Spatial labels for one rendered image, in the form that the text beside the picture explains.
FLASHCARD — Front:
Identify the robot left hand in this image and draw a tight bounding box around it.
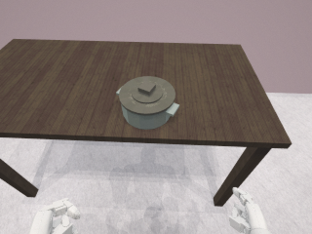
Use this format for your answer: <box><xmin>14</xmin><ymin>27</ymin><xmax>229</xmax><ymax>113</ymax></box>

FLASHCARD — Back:
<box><xmin>27</xmin><ymin>198</ymin><xmax>81</xmax><ymax>234</ymax></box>

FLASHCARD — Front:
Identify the robot right hand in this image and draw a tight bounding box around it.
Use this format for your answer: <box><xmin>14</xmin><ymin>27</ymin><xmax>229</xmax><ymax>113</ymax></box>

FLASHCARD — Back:
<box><xmin>229</xmin><ymin>187</ymin><xmax>268</xmax><ymax>234</ymax></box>

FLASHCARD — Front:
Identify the lid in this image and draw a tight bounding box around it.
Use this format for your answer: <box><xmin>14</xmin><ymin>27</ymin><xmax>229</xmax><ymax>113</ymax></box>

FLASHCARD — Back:
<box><xmin>119</xmin><ymin>76</ymin><xmax>176</xmax><ymax>116</ymax></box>

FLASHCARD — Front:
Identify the table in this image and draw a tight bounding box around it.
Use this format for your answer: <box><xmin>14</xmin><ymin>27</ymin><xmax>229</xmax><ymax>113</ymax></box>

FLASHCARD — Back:
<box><xmin>0</xmin><ymin>39</ymin><xmax>292</xmax><ymax>207</ymax></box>

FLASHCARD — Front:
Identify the pot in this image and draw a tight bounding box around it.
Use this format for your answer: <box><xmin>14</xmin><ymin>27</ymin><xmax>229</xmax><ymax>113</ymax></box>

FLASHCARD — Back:
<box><xmin>116</xmin><ymin>89</ymin><xmax>179</xmax><ymax>130</ymax></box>

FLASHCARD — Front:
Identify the knob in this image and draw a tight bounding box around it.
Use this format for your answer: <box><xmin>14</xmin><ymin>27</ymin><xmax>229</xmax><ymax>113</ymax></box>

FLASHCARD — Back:
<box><xmin>137</xmin><ymin>80</ymin><xmax>156</xmax><ymax>95</ymax></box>

